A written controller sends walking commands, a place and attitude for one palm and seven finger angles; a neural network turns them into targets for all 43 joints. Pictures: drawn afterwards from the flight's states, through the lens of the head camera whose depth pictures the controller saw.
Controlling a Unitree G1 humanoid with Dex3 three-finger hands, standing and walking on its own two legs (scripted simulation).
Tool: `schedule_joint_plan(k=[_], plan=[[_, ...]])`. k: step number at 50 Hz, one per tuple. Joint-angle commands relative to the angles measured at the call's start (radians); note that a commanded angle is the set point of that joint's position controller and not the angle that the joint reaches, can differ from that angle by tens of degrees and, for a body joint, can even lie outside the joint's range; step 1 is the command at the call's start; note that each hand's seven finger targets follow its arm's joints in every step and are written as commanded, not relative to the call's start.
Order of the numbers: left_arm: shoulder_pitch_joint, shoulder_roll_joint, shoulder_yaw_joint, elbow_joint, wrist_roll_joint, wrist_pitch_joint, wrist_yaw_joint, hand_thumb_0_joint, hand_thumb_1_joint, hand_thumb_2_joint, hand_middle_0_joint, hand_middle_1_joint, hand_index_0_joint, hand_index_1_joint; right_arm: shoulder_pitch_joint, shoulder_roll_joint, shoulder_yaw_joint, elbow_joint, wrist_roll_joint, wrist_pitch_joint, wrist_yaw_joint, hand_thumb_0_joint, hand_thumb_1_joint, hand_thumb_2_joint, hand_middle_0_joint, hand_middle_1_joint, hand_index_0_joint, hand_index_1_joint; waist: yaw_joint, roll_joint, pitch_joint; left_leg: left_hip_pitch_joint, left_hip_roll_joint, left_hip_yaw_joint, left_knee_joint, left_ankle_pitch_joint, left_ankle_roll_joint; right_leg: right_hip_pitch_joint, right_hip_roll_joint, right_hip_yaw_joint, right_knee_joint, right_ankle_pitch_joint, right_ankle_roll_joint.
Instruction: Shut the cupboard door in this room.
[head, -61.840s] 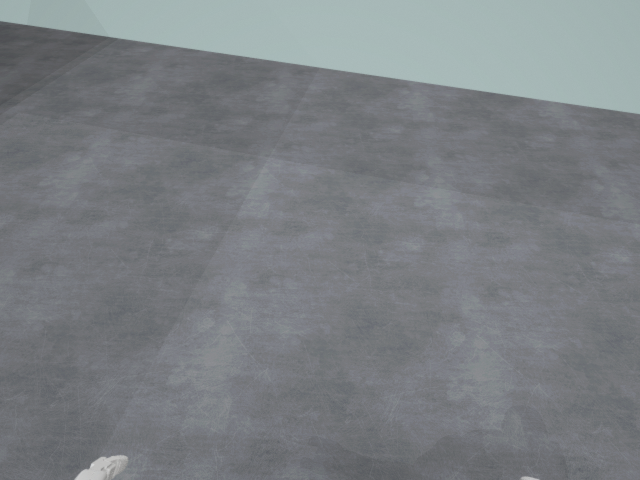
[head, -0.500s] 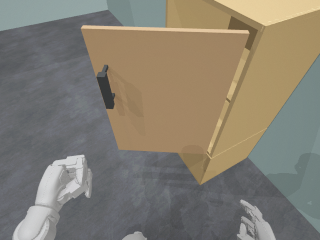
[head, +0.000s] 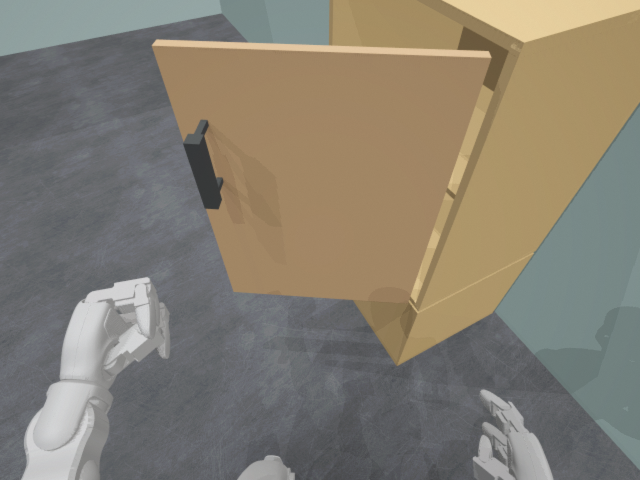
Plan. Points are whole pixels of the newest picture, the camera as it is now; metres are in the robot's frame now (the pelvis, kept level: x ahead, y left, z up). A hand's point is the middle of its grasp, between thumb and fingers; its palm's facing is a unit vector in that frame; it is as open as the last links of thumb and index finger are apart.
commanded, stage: bring the fist close to the handle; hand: left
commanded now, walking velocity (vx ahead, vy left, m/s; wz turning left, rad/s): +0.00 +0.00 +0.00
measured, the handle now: (207, 165) +0.54 +0.22 +0.08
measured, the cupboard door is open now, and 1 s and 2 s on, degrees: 58 58 52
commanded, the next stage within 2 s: push the door shut along its arc in 1.22 s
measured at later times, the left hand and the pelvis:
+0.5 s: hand (186, 262) +0.35 +0.20 +0.08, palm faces -0.02 -1.00 -0.01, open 3.1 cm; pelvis +0.01 +0.02 +0.01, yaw -1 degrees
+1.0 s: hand (208, 212) +0.43 +0.19 +0.09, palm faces +0.00 -1.00 -0.01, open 3.1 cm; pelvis +0.00 +0.02 +0.00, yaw -3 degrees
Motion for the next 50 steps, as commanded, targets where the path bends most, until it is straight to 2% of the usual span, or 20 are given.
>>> schedule_joint_plan(k=[1,4,5,7,10,13,17,18,22,24,26,28,31,34,39,41,43,45,48,50], plan=[[-0.286,0.154,0.050,-0.115,-0.016,-0.060,-0.045,0.000,0.900,0.900,-1.300,-1.500,-1.300,-1.500,-0.042,-0.124,-0.053,-0.119,0.013,-0.057,-0.015,0.000,-0.900,-0.900,0.200,0.300,0.200,0.300,-0.036,0.023,-0.187,0.129,-0.027,0.000,-0.125,0.115,0.033,0.042,-0.013,0.135,-0.213,0.153,0.027],[-0.324,0.152,0.029,-0.028,-0.021,0.009,-0.088,0.000,0.900,0.900,-1.300,-1.500,-1.300,-1.500,-0.027,-0.135,-0.054,-0.119,0.018,-0.051,-0.020,0.000,-0.900,-0.900,0.200,0.300,0.200,0.300,-0.037,-0.004,-0.196,0.135,-0.026,-0.004,-0.135,0.148,0.036,0.065,-0.020,0.133,-0.222,0.216,0.034],[-0.332,0.180,0.063,0.005,-0.025,0.027,-0.091,0.000,0.900,0.900,-1.300,-1.500,-1.300,-1.500,-0.022,-0.140,-0.057,-0.116,0.019,-0.047,-0.023,0.000,-0.900,-0.900,0.200,0.300,0.200,0.300,-0.029,-0.032,-0.196,0.134,-0.024,-0.004,-0.138,0.154,0.035,0.071,-0.021,0.134,-0.226,0.225,0.037],[-0.417,0.190,0.077,0.025,-0.028,0.038,-0.082,0.000,0.900,0.900,-1.300,-1.500,-1.300,-1.500,-0.027,-0.141,-0.055,-0.116,0.017,-0.039,-0.024,0.000,-0.900,-0.900,0.200,0.300,0.200,0.300,-0.026,-0.031,-0.194,0.144,-0.025,-0.007,-0.151,0.158,0.034,0.065,-0.019,0.122,-0.224,0.230,0.034],[-0.466,0.227,0.155,0.047,-0.037,0.009,-0.043,0.000,0.900,0.900,-1.300,-1.500,-1.300,-1.500,-0.028,-0.137,-0.060,-0.116,0.009,-0.029,-0.019,0.000,-0.900,-0.900,0.200,0.300,0.200,0.300,-0.005,-0.083,-0.233,0.148,-0.025,-0.004,-0.158,0.193,0.030,0.108,-0.019,0.116,-0.206,0.280,0.035],[-0.505,0.249,0.168,0.052,-0.012,-0.042,-0.012,0.000,0.900,0.900,-1.300,-1.500,-1.300,-1.500,-0.023,-0.135,-0.062,-0.104,0.004,-0.018,-0.009,0.000,-0.900,-0.900,0.200,0.300,0.200,0.300,0.004,0.005,-0.265,0.192,-0.024,0.004,-0.164,0.243,0.029,0.100,-0.008,0.092,-0.168,0.346,0.024],[-0.536,0.166,0.073,0.096,0.026,-0.067,-0.011,0.000,0.900,0.900,-1.300,-1.500,-1.300,-1.500,-0.001,-0.137,-0.070,-0.093,0.005,-0.009,0.008,0.000,-0.900,-0.900,0.200,0.300,0.200,0.300,-0.020,0.044,-0.268,0.237,-0.018,0.004,-0.168,0.266,0.028,0.045,0.001,0.069,-0.153,0.363,0.019],[-0.552,0.170,0.069,0.119,0.031,-0.062,-0.014,0.000,0.900,0.900,-1.300,-1.500,-1.300,-1.500,0.012,-0.143,-0.075,-0.087,0.004,-0.004,0.008,0.000,-0.900,-0.900,0.200,0.300,0.200,0.300,-0.030,0.005,-0.272,0.234,-0.015,0.000,-0.164,0.266,0.031,0.047,0.004,0.067,-0.156,0.361,0.021],[-0.718,0.161,0.036,0.185,0.034,-0.039,-0.020,0.000,0.900,0.900,-1.300,-1.500,-1.300,-1.500,0.018,-0.153,-0.076,-0.070,0.012,0.012,0.000,0.000,-0.900,-0.900,0.200,0.300,0.200,0.300,-0.065,0.001,-0.228,0.227,-0.011,-0.010,-0.179,0.188,0.028,-0.010,0.005,0.059,-0.177,0.282,0.022],[-0.785,0.184,0.061,0.203,0.037,-0.042,-0.002,0.000,0.900,0.900,-1.300,-1.500,-1.300,-1.500,0.021,-0.157,-0.077,-0.063,0.009,0.018,-0.003,0.000,-0.900,-0.900,0.200,0.300,0.200,0.300,-0.065,-0.029,-0.244,0.232,-0.009,-0.018,-0.183,0.179,0.030,-0.007,0.006,0.058,-0.179,0.268,0.021],[-0.824,0.213,0.093,0.214,0.042,-0.058,0.016,0.000,0.900,0.900,-1.300,-1.500,-1.300,-1.500,0.021,-0.155,-0.076,-0.060,0.006,0.023,-0.004,0.000,-0.900,-0.900,0.200,0.300,0.200,0.300,-0.050,0.004,-0.295,0.255,-0.010,-0.020,-0.180,0.203,0.025,0.006,0.005,0.059,-0.165,0.283,0.016],[-0.886,0.238,0.105,0.233,0.060,-0.075,0.037,0.000,0.900,0.900,-1.300,-1.500,-1.300,-1.500,0.034,-0.157,-0.075,-0.045,0.000,0.029,-0.003,0.000,-0.900,-0.900,0.200,0.300,0.200,0.300,-0.055,0.017,-0.325,0.282,-0.005,-0.028,-0.173,0.223,0.022,-0.008,0.009,0.055,-0.154,0.289,0.015],[-0.946,0.204,0.068,0.311,0.084,-0.086,0.050,0.000,0.900,0.900,-1.300,-1.500,-1.300,-1.500,0.043,-0.152,-0.073,-0.034,0.000,0.038,0.005,0.000,-0.900,-0.900,0.200,0.300,0.200,0.300,-0.066,0.052,-0.317,0.284,-0.003,-0.033,-0.173,0.212,0.018,-0.045,0.009,0.052,-0.149,0.272,0.014],[-0.963,0.240,0.100,0.446,0.095,-0.068,0.049,0.000,0.900,0.900,-1.300,-1.500,-1.300,-1.500,0.068,-0.161,-0.077,-0.025,-0.001,0.059,0.009,0.000,-0.900,-0.900,0.200,0.300,0.200,0.300,-0.070,-0.005,-0.298,0.243,-0.002,-0.032,-0.174,0.197,0.020,-0.041,0.012,0.051,-0.156,0.269,0.016],[-1.107,0.229,0.080,0.561,0.098,-0.057,0.029,0.000,0.900,0.900,-1.300,-1.500,-1.300,-1.500,0.092,-0.164,-0.077,-0.020,0.002,0.085,0.015,0.000,-0.900,-0.900,0.200,0.300,0.200,0.300,-0.091,0.020,-0.292,0.234,-0.005,-0.028,-0.162,0.199,0.021,-0.074,0.012,0.053,-0.159,0.273,0.015],[-1.195,0.267,0.110,0.600,0.099,-0.077,0.030,0.000,0.900,0.900,-1.300,-1.500,-1.300,-1.500,0.105,-0.167,-0.078,-0.009,-0.002,0.093,0.015,0.000,-0.900,-0.900,0.200,0.300,0.200,0.300,-0.099,-0.008,-0.303,0.213,-0.005,-0.029,-0.150,0.185,0.024,-0.079,0.015,0.057,-0.153,0.264,0.017],[-1.143,0.299,0.149,0.582,0.099,-0.108,0.030,0.000,0.900,0.900,-1.300,-1.500,-1.300,-1.500,0.119,-0.172,-0.086,-0.019,-0.007,0.098,0.019,0.000,-0.900,-0.900,0.200,0.300,0.200,0.300,-0.068,0.022,-0.379,0.241,-0.007,-0.024,-0.136,0.243,0.023,-0.045,0.017,0.063,-0.137,0.308,0.011],[-1.104,0.273,0.136,0.558,0.098,-0.131,0.024,0.000,0.900,0.900,-1.300,-1.500,-1.300,-1.500,0.124,-0.165,-0.090,-0.026,-0.008,0.101,0.028,0.000,-0.900,-0.900,0.200,0.300,0.200,0.300,-0.057,0.043,-0.446,0.287,-0.005,-0.023,-0.126,0.314,0.019,-0.032,0.017,0.060,-0.120,0.358,0.010],[-1.047,0.319,0.174,0.593,0.098,-0.134,0.017,0.000,0.900,0.900,-1.300,-1.500,-1.300,-1.500,0.140,-0.172,-0.093,-0.022,-0.008,0.117,0.034,0.000,-0.900,-0.900,0.200,0.300,0.200,0.300,-0.054,0.013,-0.409,0.241,-0.005,-0.015,-0.124,0.302,0.024,-0.020,0.024,0.064,-0.126,0.363,0.013],[-1.069,0.308,0.161,0.602,0.095,-0.125,0.010,0.000,0.900,0.900,-1.300,-1.500,-1.300,-1.500,0.134,-0.167,-0.091,-0.028,-0.002,0.129,0.032,0.000,-0.900,-0.900,0.200,0.300,0.200,0.300,-0.067,-0.025,-0.354,0.179,-0.011,0.004,-0.134,0.253,0.033,-0.001,0.020,0.074,-0.143,0.358,0.022]])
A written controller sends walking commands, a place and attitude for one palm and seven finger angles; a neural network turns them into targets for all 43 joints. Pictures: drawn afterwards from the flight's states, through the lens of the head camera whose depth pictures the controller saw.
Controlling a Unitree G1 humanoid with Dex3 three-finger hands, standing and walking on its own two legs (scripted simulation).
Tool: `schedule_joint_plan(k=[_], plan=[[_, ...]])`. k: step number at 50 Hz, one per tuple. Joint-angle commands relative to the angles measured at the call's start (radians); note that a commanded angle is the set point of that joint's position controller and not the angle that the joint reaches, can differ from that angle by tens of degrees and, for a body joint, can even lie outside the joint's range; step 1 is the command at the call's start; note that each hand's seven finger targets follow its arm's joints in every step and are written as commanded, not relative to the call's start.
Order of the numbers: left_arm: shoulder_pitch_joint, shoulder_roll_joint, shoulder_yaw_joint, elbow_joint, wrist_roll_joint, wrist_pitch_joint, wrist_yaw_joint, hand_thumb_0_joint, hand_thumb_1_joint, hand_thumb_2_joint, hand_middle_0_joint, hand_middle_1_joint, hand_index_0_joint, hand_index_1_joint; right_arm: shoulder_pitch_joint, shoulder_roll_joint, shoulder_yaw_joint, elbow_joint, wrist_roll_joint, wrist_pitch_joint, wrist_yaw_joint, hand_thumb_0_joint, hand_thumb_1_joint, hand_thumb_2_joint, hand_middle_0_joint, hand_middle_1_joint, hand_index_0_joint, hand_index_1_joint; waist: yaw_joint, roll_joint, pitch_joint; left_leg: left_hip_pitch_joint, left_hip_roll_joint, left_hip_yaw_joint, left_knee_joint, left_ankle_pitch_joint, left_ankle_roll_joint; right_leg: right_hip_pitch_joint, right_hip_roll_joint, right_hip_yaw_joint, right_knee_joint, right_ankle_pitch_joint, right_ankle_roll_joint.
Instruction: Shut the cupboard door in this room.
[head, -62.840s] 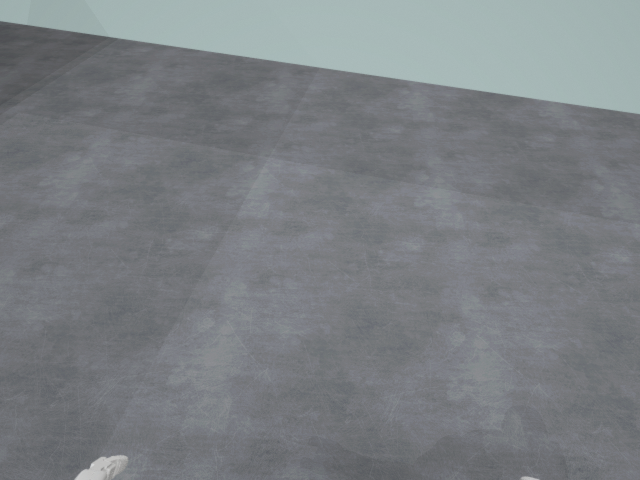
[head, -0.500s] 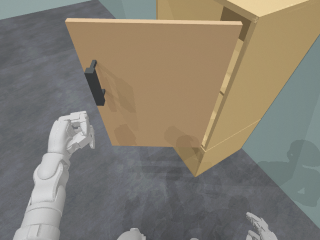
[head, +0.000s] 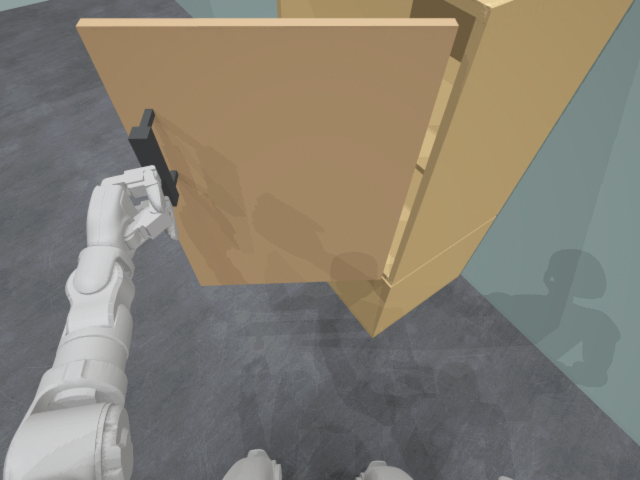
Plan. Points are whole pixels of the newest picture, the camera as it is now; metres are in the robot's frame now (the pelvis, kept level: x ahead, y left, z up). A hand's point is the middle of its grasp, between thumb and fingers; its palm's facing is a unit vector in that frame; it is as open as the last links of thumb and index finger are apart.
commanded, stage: bring the fist close to the handle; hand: left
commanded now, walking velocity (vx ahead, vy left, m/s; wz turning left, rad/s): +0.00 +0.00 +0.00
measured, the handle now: (159, 159) +0.52 +0.23 +0.08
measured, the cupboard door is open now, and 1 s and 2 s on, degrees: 58 52 42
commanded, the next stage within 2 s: push the door shut along its arc in 0.22 s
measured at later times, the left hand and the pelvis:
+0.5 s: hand (165, 213) +0.43 +0.20 +0.08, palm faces +0.02 -1.00 +0.00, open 3.1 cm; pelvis -0.01 -0.01 +0.00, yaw +1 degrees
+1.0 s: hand (175, 177) +0.48 +0.20 +0.09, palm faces -0.10 -1.00 +0.00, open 3.1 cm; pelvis -0.01 +0.00 -0.02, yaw +0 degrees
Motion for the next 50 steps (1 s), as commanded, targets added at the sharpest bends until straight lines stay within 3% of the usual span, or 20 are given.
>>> schedule_joint_plan(k=[1,3,4,8,12,13,15,17,18,21,26,28,31,32,33,34,39,40,46,50], plan=[[-0.329,0.256,0.066,-0.182,-0.015,-0.065,-0.010,0.000,0.900,0.900,-1.300,-1.500,-1.300,-1.500,0.024,-0.148,-0.060,-0.116,0.008,-0.021,-0.016,0.000,-0.900,-0.900,0.200,0.300,0.200,0.300,0.018,-0.024,-0.323,0.250,-0.017,-0.052,-0.119,0.226,0.009,0.112,0.017,0.018,-0.132,0.317,-0.003],[-0.325,0.295,0.096,-0.202,-0.020,-0.064,-0.010,0.000,0.900,0.900,-1.300,-1.500,-1.300,-1.500,0.025,-0.153,-0.061,-0.120,0.009,-0.014,-0.022,0.000,-0.900,-0.900,0.200,0.300,0.200,0.300,0.026,-0.016,-0.336,0.249,-0.019,-0.048,-0.120,0.220,0.011,0.132,0.019,0.025,-0.136,0.315,-0.005],[-0.365,0.256,0.059,-0.228,-0.024,-0.071,-0.015,0.000,0.900,0.900,-1.300,-1.500,-1.300,-1.500,0.016,-0.145,-0.057,-0.125,0.011,-0.014,-0.023,0.000,-0.900,-0.900,0.200,0.300,0.200,0.300,0.013,0.020,-0.334,0.262,-0.021,-0.046,-0.121,0.219,0.011,0.120,0.016,0.027,-0.138,0.318,-0.003],[-0.434,0.255,0.038,-0.232,-0.020,-0.097,-0.021,0.000,0.900,0.900,-1.300,-1.500,-1.300,-1.500,0.022,-0.144,-0.058,-0.105,0.011,-0.017,-0.031,0.000,-0.900,-0.900,0.200,0.300,0.200,0.300,-0.009,0.059,-0.326,0.287,-0.017,-0.053,-0.108,0.190,0.012,0.073,0.022,0.032,-0.141,0.276,-0.005],[-0.414,0.224,0.014,-0.184,-0.029,-0.096,-0.037,0.000,0.900,0.900,-1.300,-1.500,-1.300,-1.500,0.017,-0.143,-0.056,-0.099,0.014,-0.021,-0.029,0.000,-0.900,-0.900,0.200,0.300,0.200,0.300,-0.009,0.053,-0.330,0.291,-0.016,-0.060,-0.111,0.171,0.008,0.058,0.020,0.024,-0.142,0.253,-0.006],[-0.399,0.253,0.044,-0.153,-0.031,-0.088,-0.038,0.000,0.900,0.900,-1.300,-1.500,-1.300,-1.500,0.027,-0.149,-0.058,-0.092,0.012,-0.019,-0.031,0.000,-0.900,-0.900,0.200,0.300,0.200,0.300,-0.005,0.012,-0.332,0.274,-0.017,-0.060,-0.105,0.168,0.012,0.072,0.022,0.029,-0.143,0.254,-0.005],[-0.373,0.258,0.052,-0.133,-0.032,-0.073,-0.045,0.000,0.900,0.900,-1.300,-1.500,-1.300,-1.500,0.020,-0.148,-0.057,-0.102,0.016,-0.013,-0.029,0.000,-0.900,-0.900,0.200,0.300,0.200,0.300,0.007,0.013,-0.327,0.255,-0.018,-0.058,-0.113,0.158,0.009,0.080,0.016,0.027,-0.142,0.248,-0.005],[-0.386,0.233,0.024,-0.123,-0.032,-0.060,-0.052,0.000,0.900,0.900,-1.300,-1.500,-1.300,-1.500,0.014,-0.145,-0.053,-0.112,0.017,-0.010,-0.027,0.000,-0.900,-0.900,0.200,0.300,0.200,0.300,0.002,0.014,-0.312,0.248,-0.021,-0.055,-0.115,0.154,0.011,0.077,0.015,0.028,-0.145,0.250,-0.003],[-0.436,0.253,0.024,-0.121,-0.026,-0.061,-0.054,0.000,0.900,0.900,-1.300,-1.500,-1.300,-1.500,0.017,-0.149,-0.051,-0.105,0.017,-0.008,-0.030,0.000,-0.900,-0.900,0.200,0.300,0.200,0.300,-0.012,0.027,-0.301,0.248,-0.020,-0.057,-0.108,0.157,0.014,0.067,0.015,0.031,-0.144,0.253,-0.005],[-0.517,0.288,0.043,-0.112,-0.020,-0.078,-0.057,0.000,0.900,0.900,-1.300,-1.500,-1.300,-1.500,0.019,-0.149,-0.050,-0.102,0.016,-0.005,-0.033,0.000,-0.900,-0.900,0.200,0.300,0.200,0.300,-0.022,0.002,-0.325,0.240,-0.017,-0.062,-0.094,0.161,0.016,0.066,0.014,0.038,-0.134,0.259,-0.001],[-0.592,0.292,0.032,-0.085,-0.016,-0.111,-0.082,0.000,0.900,0.900,-1.300,-1.500,-1.300,-1.500,0.024,-0.151,-0.049,-0.089,0.013,-0.009,-0.032,0.000,-0.900,-0.900,0.200,0.300,0.200,0.300,-0.026,0.066,-0.393,0.297,-0.014,-0.077,-0.072,0.213,0.007,0.032,0.017,0.030,-0.103,0.286,-0.009],[-0.611,0.284,0.013,-0.023,-0.009,-0.098,-0.097,0.000,0.900,0.900,-1.300,-1.500,-1.300,-1.500,0.037,-0.157,-0.048,-0.078,0.012,-0.006,-0.032,0.000,-0.900,-0.900,0.200,0.300,0.200,0.300,-0.044,0.056,-0.368,0.286,-0.013,-0.082,-0.063,0.204,0.010,-0.007,0.020,0.026,-0.102,0.269,-0.009],[-0.633,0.335,0.036,0.080,-0.001,-0.056,-0.117,0.000,0.900,0.900,-1.300,-1.500,-1.300,-1.500,0.045,-0.169,-0.043,-0.076,0.017,0.006,-0.032,0.000,-0.900,-0.900,0.200,0.300,0.200,0.300,-0.059,0.003,-0.303,0.186,-0.012,-0.079,-0.066,0.134,0.016,-0.012,0.016,0.035,-0.116,0.220,-0.003],[-0.649,0.331,0.030,0.095,0.000,-0.045,-0.125,0.000,0.900,0.900,-1.300,-1.500,-1.300,-1.500,0.049,-0.169,-0.043,-0.080,0.016,0.007,-0.032,0.000,-0.900,-0.900,0.200,0.300,0.200,0.300,-0.065,-0.010,-0.310,0.168,-0.014,-0.075,-0.060,0.133,0.020,-0.005,0.015,0.039,-0.115,0.225,-0.001],[-0.666,0.379,0.069,0.102,0.001,-0.045,-0.128,0.000,0.900,0.900,-1.300,-1.500,-1.300,-1.500,0.058,-0.175,-0.044,-0.075,0.013,0.008,-0.034,0.000,-0.900,-0.900,0.200,0.300,0.200,0.300,-0.056,0.012,-0.335,0.178,-0.013,-0.079,-0.051,0.153,0.019,-0.003,0.016,0.038,-0.103,0.237,-0.005],[-0.686,0.354,0.041,0.096,0.000,-0.044,-0.136,0.000,0.900,0.900,-1.300,-1.500,-1.300,-1.500,0.057,-0.172,-0.042,-0.079,0.015,0.008,-0.032,0.000,-0.900,-0.900,0.200,0.300,0.200,0.300,-0.065,0.034,-0.354,0.194,-0.012,-0.080,-0.048,0.169,0.018,-0.017,0.015,0.037,-0.098,0.248,-0.005],[-0.762,0.389,0.063,0.114,-0.003,-0.064,-0.166,0.000,0.900,0.900,-1.300,-1.500,-1.300,-1.500,0.089,-0.177,-0.046,-0.066,0.008,0.004,-0.029,0.000,-0.900,-0.900,0.200,0.300,0.200,0.300,-0.078,0.051,-0.426,0.204,-0.006,-0.087,-0.012,0.202,0.018,-0.046,0.022,0.040,-0.071,0.262,-0.003],[-0.761,0.398,0.064,0.119,0.002,-0.065,-0.173,0.000,0.900,0.900,-1.300,-1.500,-1.300,-1.500,0.095,-0.179,-0.047,-0.063,0.009,0.006,-0.027,0.000,-0.900,-0.900,0.200,0.300,0.200,0.300,-0.073,0.078,-0.431,0.214,-0.004,-0.092,-0.011,0.209,0.015,-0.061,0.022,0.035,-0.065,0.256,-0.008],[-0.872,0.360,0.003,0.125,0.020,-0.056,-0.192,0.000,0.900,0.900,-1.300,-1.500,-1.300,-1.500,0.124,-0.188,-0.052,-0.041,0.005,0.007,-0.024,0.000,-0.900,-0.900,0.200,0.300,0.200,0.300,-0.118,0.126,-0.440,0.265,0.007,-0.114,0.003,0.204,0.014,-0.172,0.030,0.020,-0.061,0.206,-0.009],[-0.948,0.409,0.021,0.169,0.031,-0.039,-0.195,0.000,0.900,0.900,-1.300,-1.500,-1.300,-1.500,0.146,-0.199,-0.049,-0.026,0.006,0.007,-0.028,0.000,-0.900,-0.900,0.200,0.300,0.200,0.300,-0.139,0.096,-0.431,0.233,0.010,-0.125,0.009,0.175,0.017,-0.186,0.032,0.017,-0.061,0.174,-0.009]])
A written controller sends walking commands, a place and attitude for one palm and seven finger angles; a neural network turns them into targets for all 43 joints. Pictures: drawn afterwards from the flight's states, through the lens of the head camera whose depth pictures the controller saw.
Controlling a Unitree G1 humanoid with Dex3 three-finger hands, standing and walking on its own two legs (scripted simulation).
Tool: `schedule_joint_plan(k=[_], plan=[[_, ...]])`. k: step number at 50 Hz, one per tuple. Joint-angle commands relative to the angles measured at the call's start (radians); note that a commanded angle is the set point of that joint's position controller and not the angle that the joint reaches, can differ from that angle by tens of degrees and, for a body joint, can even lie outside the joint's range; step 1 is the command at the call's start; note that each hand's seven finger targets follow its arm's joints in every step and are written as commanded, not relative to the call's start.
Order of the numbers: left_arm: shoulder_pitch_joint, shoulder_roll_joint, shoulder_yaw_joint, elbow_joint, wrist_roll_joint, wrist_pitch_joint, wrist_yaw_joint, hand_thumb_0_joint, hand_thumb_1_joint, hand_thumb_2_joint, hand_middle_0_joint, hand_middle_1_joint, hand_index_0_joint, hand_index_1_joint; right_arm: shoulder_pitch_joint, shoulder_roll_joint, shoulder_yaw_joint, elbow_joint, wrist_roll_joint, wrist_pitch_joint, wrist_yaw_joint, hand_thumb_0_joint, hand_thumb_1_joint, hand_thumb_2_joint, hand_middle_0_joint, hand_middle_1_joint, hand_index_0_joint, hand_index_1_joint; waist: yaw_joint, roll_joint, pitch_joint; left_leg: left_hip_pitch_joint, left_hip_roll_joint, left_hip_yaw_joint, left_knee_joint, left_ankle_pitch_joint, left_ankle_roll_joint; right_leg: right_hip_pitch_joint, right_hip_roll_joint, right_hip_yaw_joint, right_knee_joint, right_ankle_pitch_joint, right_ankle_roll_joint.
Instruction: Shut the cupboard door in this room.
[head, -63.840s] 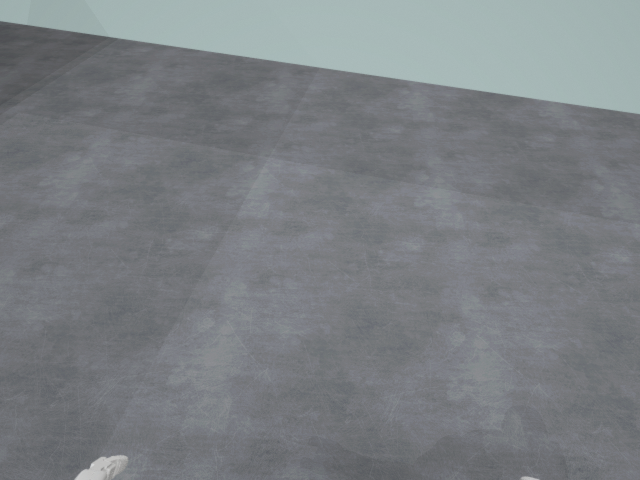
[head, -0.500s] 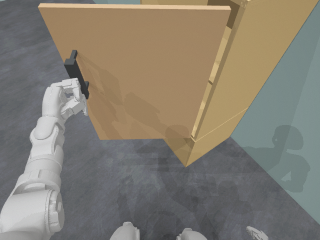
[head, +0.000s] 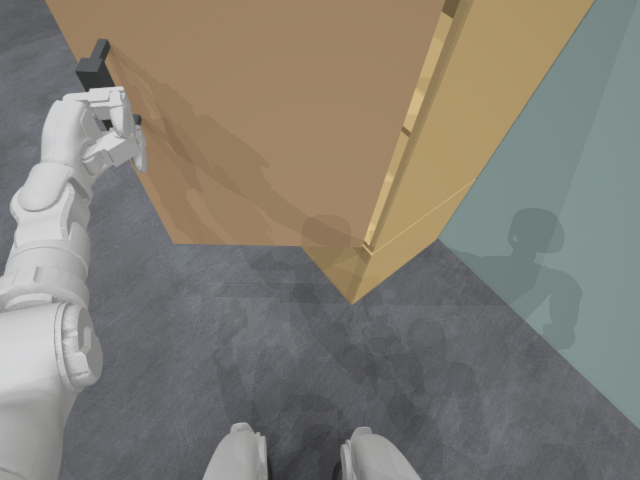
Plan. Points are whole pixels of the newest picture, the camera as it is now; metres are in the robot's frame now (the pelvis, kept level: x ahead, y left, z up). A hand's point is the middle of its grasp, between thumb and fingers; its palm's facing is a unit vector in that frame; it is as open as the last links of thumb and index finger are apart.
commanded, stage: push the door shut along its arc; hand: left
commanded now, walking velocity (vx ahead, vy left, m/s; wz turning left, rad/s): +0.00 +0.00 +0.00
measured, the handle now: (116, 99) +0.57 +0.23 +0.10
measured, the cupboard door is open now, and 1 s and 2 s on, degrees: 52 42 38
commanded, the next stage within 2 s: pull the fist back off the door in 1.20 s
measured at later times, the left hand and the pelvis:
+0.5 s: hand (160, 110) +0.54 +0.17 +0.11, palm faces -0.23 -0.97 +0.00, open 3.1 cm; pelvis +0.00 +0.01 -0.01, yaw -1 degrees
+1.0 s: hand (205, 77) +0.60 +0.12 +0.12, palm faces -0.33 -0.94 -0.01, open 3.1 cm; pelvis +0.01 +0.01 -0.02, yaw -3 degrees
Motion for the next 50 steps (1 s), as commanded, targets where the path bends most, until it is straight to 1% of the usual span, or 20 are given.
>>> schedule_joint_plan(k=[1,4,8,11,12,15,17,20,22,23,24,26,30,33,35,38,41,45,48,50], plan=[[-0.575,0.213,-0.004,-0.194,0.006,-0.047,-0.017,0.000,0.900,0.900,-1.300,-1.500,-1.300,-1.500,0.121,-0.181,-0.065,-0.057,0.000,-0.034,-0.018,0.000,-0.900,-0.900,0.200,0.300,0.200,0.300,-0.064,0.107,-0.434,0.442,-0.003,-0.090,-0.107,0.190,0.016,-0.018,0.020,0.047,-0.153,0.179,-0.006],[-0.618,0.205,-0.022,-0.201,0.015,-0.052,-0.023,0.000,0.900,0.900,-1.300,-1.500,-1.300,-1.500,0.134,-0.184,-0.065,-0.047,-0.005,-0.039,-0.016,0.000,-0.900,-0.900,0.200,0.300,0.200,0.300,-0.070,0.167,-0.464,0.504,0.001,-0.106,-0.099,0.222,0.009,-0.069,0.021,0.037,-0.144,0.181,-0.013],[-0.657,0.208,-0.023,-0.175,0.012,-0.044,-0.032,0.000,0.900,0.900,-1.300,-1.500,-1.300,-1.500,0.149,-0.187,-0.059,-0.044,-0.009,-0.043,-0.015,0.000,-0.900,-0.900,0.200,0.300,0.200,0.300,-0.086,0.163,-0.449,0.497,0.002,-0.115,-0.093,0.228,0.011,-0.092,0.025,0.029,-0.136,0.176,-0.017],[-0.675,0.273,0.013,-0.137,0.023,-0.028,-0.037,0.000,0.900,0.900,-1.300,-1.500,-1.300,-1.500,0.152,-0.194,-0.054,-0.048,-0.005,-0.042,-0.014,0.000,-0.900,-0.900,0.200,0.300,0.200,0.300,-0.088,0.135,-0.449,0.447,0.004,-0.108,-0.083,0.217,0.014,-0.075,0.025,0.034,-0.134,0.176,-0.013],[-0.688,0.259,-0.005,-0.120,0.029,-0.023,-0.039,0.000,0.900,0.900,-1.300,-1.500,-1.300,-1.500,0.154,-0.192,-0.052,-0.048,-0.005,-0.042,-0.014,0.000,-0.900,-0.900,0.200,0.300,0.200,0.300,-0.097,0.124,-0.434,0.430,0.002,-0.106,-0.081,0.204,0.016,-0.078,0.026,0.035,-0.136,0.170,-0.011],[-0.722,0.267,-0.012,-0.131,0.046,-0.032,-0.041,0.000,0.900,0.900,-1.300,-1.500,-1.300,-1.500,0.164,-0.194,-0.052,-0.042,-0.010,-0.046,-0.012,0.000,-0.900,-0.900,0.200,0.300,0.200,0.300,-0.097,0.179,-0.461,0.482,0.009,-0.123,-0.072,0.232,0.008,-0.126,0.026,0.028,-0.122,0.170,-0.016],[-0.734,0.228,-0.045,-0.137,0.052,-0.032,-0.047,0.000,0.900,0.900,-1.300,-1.500,-1.300,-1.500,0.168,-0.193,-0.056,-0.043,-0.013,-0.048,-0.009,0.000,-0.900,-0.900,0.200,0.300,0.200,0.300,-0.107,0.207,-0.482,0.523,0.012,-0.133,-0.069,0.246,0.004,-0.163,0.027,0.023,-0.116,0.169,-0.018],[-0.763,0.218,-0.050,-0.127,0.044,-0.020,-0.058,0.000,0.900,0.900,-1.300,-1.500,-1.300,-1.500,0.177,-0.196,-0.057,-0.037,-0.016,-0.048,-0.008,0.000,-0.900,-0.900,0.200,0.300,0.200,0.300,-0.117,0.200,-0.491,0.538,0.015,-0.143,-0.060,0.269,0.003,-0.181,0.030,0.014,-0.107,0.177,-0.019],[-0.792,0.259,-0.026,-0.088,0.046,0.002,-0.061,0.000,0.900,0.900,-1.300,-1.500,-1.300,-1.500,0.180,-0.203,-0.051,-0.035,-0.014,-0.048,-0.012,0.000,-0.900,-0.900,0.200,0.300,0.200,0.300,-0.127,0.162,-0.459,0.478,0.014,-0.138,-0.056,0.219,0.009,-0.178,0.030,0.015,-0.108,0.155,-0.015],[-0.825,0.251,-0.030,-0.097,0.040,0.003,-0.060,0.000,0.900,0.900,-1.300,-1.500,-1.300,-1.500,0.189,-0.201,-0.048,-0.031,-0.017,-0.052,-0.013,0.000,-0.900,-0.900,0.200,0.300,0.200,0.300,-0.137,0.157,-0.471,0.477,0.009,-0.136,-0.053,0.232,0.014,-0.171,0.031,0.013,-0.105,0.162,-0.014],[-0.826,0.273,-0.019,-0.085,0.051,0.007,-0.060,0.000,0.900,0.900,-1.300,-1.500,-1.300,-1.500,0.189,-0.203,-0.050,-0.032,-0.013,-0.054,-0.015,0.000,-0.900,-0.900,0.200,0.300,0.200,0.300,-0.133,0.174,-0.480,0.482,0.014,-0.136,-0.047,0.238,0.012,-0.186,0.030,0.018,-0.103,0.165,-0.014],[-0.850,0.257,-0.037,-0.099,0.065,0.011,-0.055,0.000,0.900,0.900,-1.300,-1.500,-1.300,-1.500,0.194,-0.200,-0.050,-0.031,-0.018,-0.056,-0.013,0.000,-0.900,-0.900,0.200,0.300,0.200,0.300,-0.136,0.208,-0.497,0.503,0.016,-0.144,-0.038,0.258,0.008,-0.212,0.029,0.014,-0.092,0.169,-0.017],[-0.882,0.279,-0.037,-0.054,0.084,0.022,-0.048,0.000,0.900,0.900,-1.300,-1.500,-1.300,-1.500,0.207,-0.199,-0.043,-0.022,-0.023,-0.058,-0.013,0.000,-0.900,-0.900,0.200,0.300,0.200,0.300,-0.154,0.191,-0.481,0.467,0.016,-0.140,-0.017,0.265,0.012,-0.217,0.032,0.012,-0.086,0.172,-0.015],[-0.929,0.272,-0.046,-0.069,0.090,0.029,-0.058,0.000,0.900,0.900,-1.300,-1.500,-1.300,-1.500,0.220,-0.198,-0.044,-0.020,-0.029,-0.063,-0.013,0.000,-0.900,-0.900,0.200,0.300,0.200,0.300,-0.161,0.220,-0.511,0.473,0.012,-0.139,-0.002,0.289,0.014,-0.229,0.035,0.009,-0.074,0.182,-0.016],[-0.921,0.319,-0.022,-0.054,0.102,0.038,-0.068,0.000,0.900,0.900,-1.300,-1.500,-1.300,-1.500,0.224,-0.203,-0.045,-0.018,-0.031,-0.060,-0.016,0.000,-0.900,-0.900,0.200,0.300,0.200,0.300,-0.158,0.209,-0.547,0.473,0.015,-0.139,0.013,0.314,0.012,-0.216,0.037,0.009,-0.066,0.200,-0.017],[-0.960,0.314,-0.027,-0.052,0.105,0.054,-0.073,0.000,0.900,0.900,-1.300,-1.500,-1.300,-1.500,0.239,-0.198,-0.042,-0.015,-0.035,-0.060,-0.016,0.000,-0.900,-0.900,0.200,0.300,0.200,0.300,-0.168,0.236,-0.546,0.465,0.012,-0.135,0.026,0.346,0.016,-0.224,0.039,0.009,-0.059,0.219,-0.017],[-0.943,0.399,0.034,-0.057,0.123,0.065,-0.071,0.000,0.900,0.900,-1.300,-1.500,-1.300,-1.500,0.252,-0.202,-0.043,-0.024,-0.040,-0.051,-0.015,0.000,-0.900,-0.900,0.200,0.300,0.200,0.300,-0.153,0.225,-0.593,0.449,0.011,-0.125,0.043,0.387,0.015,-0.182,0.042,0.012,-0.050,0.261,-0.016],[-0.920,0.405,0.026,-0.039,0.146,0.078,-0.074,0.000,0.900,0.900,-1.300,-1.500,-1.300,-1.500,0.259,-0.194,-0.042,-0.032,-0.043,-0.039,-0.013,0.000,-0.900,-0.900,0.200,0.300,0.200,0.300,-0.153,0.216,-0.586,0.416,0.006,-0.109,0.050,0.398,0.019,-0.147,0.048,0.013,-0.051,0.297,-0.013],[-0.928,0.448,0.051,-0.043,0.148,0.086,-0.084,0.000,0.900,0.900,-1.300,-1.500,-1.300,-1.500,0.267,-0.194,-0.041,-0.035,-0.044,-0.033,-0.016,0.000,-0.900,-0.900,0.200,0.300,0.200,0.300,-0.158,0.182,-0.586,0.366,0.000,-0.091,0.057,0.390,0.027,-0.095,0.052,0.021,-0.052,0.332,-0.011],[-0.946,0.425,0.022,-0.019,0.145,0.100,-0.099,0.000,0.900,0.900,-1.300,-1.500,-1.300,-1.500,0.260,-0.193,-0.040,-0.028,-0.043,-0.033,-0.019,0.000,-0.900,-0.900,0.200,0.300,0.200,0.300,-0.173,0.180,-0.557,0.340,-0.001,-0.083,0.063,0.368,0.029,-0.095,0.051,0.022,-0.060,0.333,-0.005]])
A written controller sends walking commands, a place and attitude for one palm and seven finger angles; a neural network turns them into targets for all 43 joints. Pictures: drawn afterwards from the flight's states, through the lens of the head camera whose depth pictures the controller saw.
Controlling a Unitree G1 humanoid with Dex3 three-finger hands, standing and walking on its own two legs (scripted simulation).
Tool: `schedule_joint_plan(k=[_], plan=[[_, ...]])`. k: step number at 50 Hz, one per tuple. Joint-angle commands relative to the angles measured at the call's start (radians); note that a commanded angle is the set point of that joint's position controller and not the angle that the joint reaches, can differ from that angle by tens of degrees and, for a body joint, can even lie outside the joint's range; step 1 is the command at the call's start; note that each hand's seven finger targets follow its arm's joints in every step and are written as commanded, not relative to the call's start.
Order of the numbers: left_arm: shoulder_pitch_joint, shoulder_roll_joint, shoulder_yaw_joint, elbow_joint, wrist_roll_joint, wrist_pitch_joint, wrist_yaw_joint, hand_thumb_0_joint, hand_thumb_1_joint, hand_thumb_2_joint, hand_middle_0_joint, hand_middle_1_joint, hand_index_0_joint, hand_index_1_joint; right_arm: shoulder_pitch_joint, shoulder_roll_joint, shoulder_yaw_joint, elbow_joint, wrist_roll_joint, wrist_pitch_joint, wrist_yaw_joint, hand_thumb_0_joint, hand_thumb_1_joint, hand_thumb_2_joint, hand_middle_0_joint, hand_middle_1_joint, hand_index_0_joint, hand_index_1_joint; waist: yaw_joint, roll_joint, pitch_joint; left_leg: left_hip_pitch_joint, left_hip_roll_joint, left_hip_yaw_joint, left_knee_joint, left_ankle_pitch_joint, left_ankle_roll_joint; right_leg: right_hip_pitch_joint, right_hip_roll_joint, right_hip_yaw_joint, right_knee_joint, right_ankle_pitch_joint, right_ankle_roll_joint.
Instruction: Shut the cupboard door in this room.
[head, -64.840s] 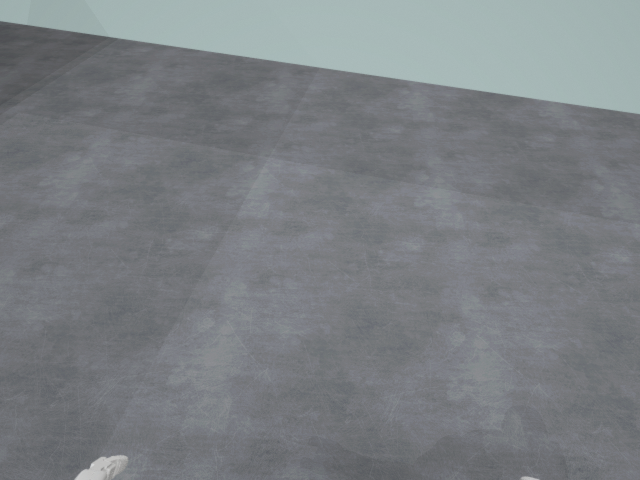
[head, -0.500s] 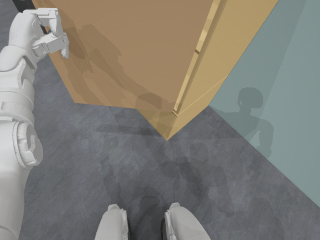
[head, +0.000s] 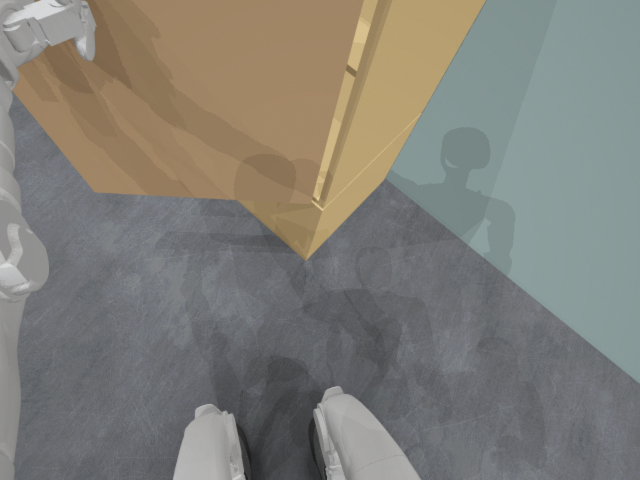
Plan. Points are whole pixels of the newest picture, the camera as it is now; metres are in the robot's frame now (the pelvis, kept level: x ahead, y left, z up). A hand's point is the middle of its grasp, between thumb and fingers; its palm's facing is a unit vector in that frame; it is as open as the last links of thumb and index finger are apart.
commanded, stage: push the door shut along its arc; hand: left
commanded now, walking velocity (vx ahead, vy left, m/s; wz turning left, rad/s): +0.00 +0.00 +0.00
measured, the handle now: out of the picture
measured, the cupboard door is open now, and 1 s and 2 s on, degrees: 42 38 38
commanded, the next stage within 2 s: pull the fist back off the door in 0.20 s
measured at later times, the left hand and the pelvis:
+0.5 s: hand (74, 1) +0.61 +0.15 +0.13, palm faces +0.13 -0.99 +0.06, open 2.9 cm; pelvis -0.01 +0.00 -0.01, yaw +1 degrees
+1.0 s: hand (102, 58) +0.55 +0.13 +0.12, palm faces +0.13 -0.99 +0.01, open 3.1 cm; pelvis +0.02 -0.01 +0.03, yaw +2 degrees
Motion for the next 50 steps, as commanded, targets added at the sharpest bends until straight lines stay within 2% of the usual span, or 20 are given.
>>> schedule_joint_plan(k=[1,4,7,10,15,16,17,19,21,22,24,27,29,31,34,37,42,43,46,50], plan=[[-0.526,0.257,0.021,-0.195,-0.024,-0.047,-0.016,0.000,0.900,0.900,-1.300,-1.500,-1.300,-1.500,0.214,-0.211,-0.075,-0.012,0.003,-0.010,-0.026,0.000,-0.900,-0.900,0.200,0.300,0.200,0.300,-0.022,0.126,-0.564,0.541,-0.031,-0.078,-0.056,0.410,0.024,0.132,0.022,0.021,-0.155,0.359,-0.009],[-0.574,0.236,-0.009,-0.194,-0.029,-0.048,-0.031,0.000,0.900,0.900,-1.300,-1.500,-1.300,-1.500,0.211,-0.212,-0.074,0.004,0.004,-0.016,-0.031,0.000,-0.900,-0.900,0.200,0.300,0.200,0.300,-0.040,0.160,-0.554,0.551,-0.026,-0.079,-0.045,0.409,0.025,0.096,0.021,0.017,-0.148,0.347,-0.009],[-0.588,0.199,-0.043,-0.154,-0.035,-0.032,-0.041,0.000,0.900,0.900,-1.300,-1.500,-1.300,-1.500,0.206,-0.212,-0.068,0.019,0.005,-0.021,-0.034,0.000,-0.900,-0.900,0.200,0.300,0.200,0.300,-0.057,0.152,-0.517,0.534,-0.023,-0.078,-0.034,0.377,0.027,0.063,0.023,0.009,-0.149,0.310,-0.011],[-0.630,0.146,-0.079,-0.181,-0.040,-0.034,-0.039,0.000,0.900,0.900,-1.300,-1.500,-1.300,-1.500,0.198,-0.212,-0.070,0.036,-0.001,-0.029,-0.031,0.000,-0.900,-0.900,0.200,0.300,0.200,0.300,-0.060,0.226,-0.554,0.606,-0.019,-0.092,-0.023,0.416,0.021,-0.005,0.025,-0.005,-0.132,0.298,-0.019],[-0.677,0.095,-0.113,-0.187,-0.041,-0.020,-0.035,0.000,0.900,0.900,-1.300,-1.500,-1.300,-1.500,0.190,-0.215,-0.069,0.060,-0.005,-0.043,-0.034,0.000,-0.900,-0.900,0.200,0.300,0.200,0.300,-0.078,0.252,-0.568,0.640,-0.015,-0.105,-0.013,0.417,0.022,-0.061,0.026,-0.019,-0.121,0.272,-0.020],[-0.699,0.172,0.105,-0.221,-0.091,0.006,0.161,0.000,0.900,0.900,-1.300,-1.500,-1.300,-1.500,0.272,-0.184,-0.054,0.010,-0.022,-0.043,-0.019,0.000,-0.900,-0.900,0.200,0.300,0.200,0.300,-0.042,0.269,-0.578,0.577,0.004,-0.123,-0.036,0.415,0.018,-0.007,0.011,0.004,-0.138,0.281,-0.017],[-0.667,0.116,0.063,-0.207,-0.064,0.020,0.259,0.000,0.900,0.900,-1.300,-1.500,-1.300,-1.500,0.267,-0.180,-0.054,0.004,-0.027,-0.044,0.001,0.000,-0.900,-0.900,0.200,0.300,0.200,0.300,-0.040,0.273,-0.598,0.574,0.001,-0.124,-0.041,0.411,0.010,-0.002,0.011,0.004,-0.127,0.275,-0.013],[-0.627,0.039,0.065,-0.207,-0.045,0.021,0.379,0.000,0.900,0.900,-1.300,-1.500,-1.300,-1.500,0.284,-0.177,-0.070,0.006,-0.048,-0.036,0.028,0.000,-0.900,-0.900,0.200,0.300,0.200,0.300,-0.044,0.228,-0.611,0.606,0.005,-0.146,-0.048,0.430,0.001,-0.026,0.008,-0.014,-0.113,0.272,-0.005],[-0.630,0.009,0.071,-0.269,-0.006,0.007,0.509,0.000,0.900,0.900,-1.300,-1.500,-1.300,-1.500,0.293,-0.173,-0.075,-0.010,-0.068,-0.027,0.055,0.000,-0.900,-0.900,0.200,0.300,0.200,0.300,-0.039,0.226,-0.601,0.593,-0.001,-0.140,-0.060,0.401,0.000,-0.015,0.005,-0.012,-0.122,0.256,0.001],[-0.640,-0.006,0.056,-0.338,0.036,-0.023,0.572,0.000,0.900,0.900,-1.300,-1.500,-1.300,-1.500,0.294,-0.167,-0.078,-0.016,-0.081,-0.026,0.070,0.000,-0.900,-0.900,0.200,0.300,0.200,0.300,-0.027,0.266,-0.632,0.622,-0.004,-0.144,-0.061,0.417,-0.005,-0.023,0.002,-0.013,-0.114,0.257,0.000],[-0.606,-0.026,0.009,-0.349,0.120,-0.067,0.627,0.000,0.900,0.900,-1.300,-1.500,-1.300,-1.500,0.298,-0.169,-0.089,-0.013,-0.094,-0.016,0.097,0.000,-0.900,-0.900,0.200,0.300,0.200,0.300,-0.033,0.284,-0.647,0.673,-0.001,-0.152,-0.065,0.444,-0.011,-0.050,0.003,-0.015,-0.114,0.255,-0.006],[-0.588,-0.031,-0.021,-0.325,0.146,-0.089,0.614,0.000,0.900,0.900,-1.300,-1.500,-1.300,-1.500,0.304,-0.179,-0.102,-0.013,-0.087,0.007,0.111,0.000,-0.900,-0.900,0.200,0.300,0.200,0.300,-0.040,0.235,-0.623,0.668,-0.010,-0.145,-0.113,0.372,-0.012,0.019,0.010,-0.013,-0.155,0.238,-0.011],[-0.560,-0.037,-0.014,-0.318,0.110,-0.088,0.568,0.000,0.900,0.900,-1.300,-1.500,-1.300,-1.500,0.295,-0.182,-0.106,-0.021,-0.073,0.015,0.106,0.000,-0.900,-0.900,0.200,0.300,0.200,0.300,-0.029,0.216,-0.648,0.674,-0.020,-0.134,-0.133,0.370,-0.011,0.077,0.014,-0.007,-0.176,0.259,-0.014],[-0.537,-0.002,0.023,-0.263,0.073,-0.075,0.537,0.000,0.900,0.900,-1.300,-1.500,-1.300,-1.500,0.292,-0.184,-0.099,-0.022,-0.062,0.023,0.096,0.000,-0.900,-0.900,0.200,0.300,0.200,0.300,-0.028,0.160,-0.594,0.616,-0.027,-0.117,-0.156,0.321,-0.003,0.130,0.016,0.000,-0.206,0.250,-0.009],[-0.457,0.049,0.096,-0.271,0.042,-0.099,0.530,0.000,0.900,0.900,-1.300,-1.500,-1.300,-1.500,0.288,-0.176,-0.093,-0.038,-0.057,0.025,0.089,0.000,-0.900,-0.900,0.200,0.300,0.200,0.300,0.013,0.135,-0.586,0.592,-0.033,-0.095,-0.180,0.338,0.002,0.208,0.016,0.010,-0.224,0.281,-0.007],[-0.334,-0.006,0.083,-0.322,0.041,-0.161,0.546,0.000,0.900,0.900,-1.300,-1.500,-1.300,-1.500,0.280,-0.158,-0.097,-0.047,-0.062,0.022,0.097,0.000,-0.900,-0.900,0.200,0.300,0.200,0.300,0.048,0.125,-0.578,0.612,-0.036,-0.075,-0.189,0.398,-0.001,0.250,0.017,0.012,-0.223,0.348,-0.006],[-0.148,-0.151,0.006,-0.305,0.025,-0.192,0.539,0.000,0.900,0.900,-1.300,-1.500,-1.300,-1.500,0.272,-0.158,-0.119,-0.045,-0.055,0.039,0.108,0.000,-0.900,-0.900,0.200,0.300,0.200,0.300,0.057,0.033,-0.482,0.608,-0.043,-0.049,-0.225,0.389,-0.001,0.296,0.017,0.012,-0.258,0.383,-0.003],[-0.121,-0.151,0.017,-0.319,0.008,-0.194,0.532,0.000,0.900,0.900,-1.300,-1.500,-1.300,-1.500,0.272,-0.160,-0.122,-0.047,-0.051,0.042,0.106,0.000,-0.900,-0.900,0.200,0.300,0.200,0.300,0.071,0.033,-0.498,0.624,-0.048,-0.045,-0.231,0.409,-0.002,0.329,0.016,0.015,-0.260,0.413,-0.006],[-0.107,-0.180,0.007,-0.360,-0.028,-0.199,0.515,0.000,0.900,0.900,-1.300,-1.500,-1.300,-1.500,0.246,-0.155,-0.129,-0.053,-0.038,0.053,0.097,0.000,-0.900,-0.900,0.200,0.300,0.200,0.300,0.075,-0.002,-0.476,0.608,-0.057,-0.027,-0.245,0.394,0.001,0.374,0.010,0.026,-0.278,0.444,0.002],[-0.137,-0.184,0.006,-0.505,-0.042,-0.278,0.531,0.000,0.900,0.900,-1.300,-1.500,-1.300,-1.500,0.206,-0.143,-0.134,-0.049,-0.036,0.046,0.089,0.000,-0.900,-0.900,0.200,0.300,0.200,0.300,0.098,0.062,-0.518,0.690,-0.059,-0.026,-0.237,0.438,-0.003,0.382,0.006,0.032,-0.266,0.488,-0.002]])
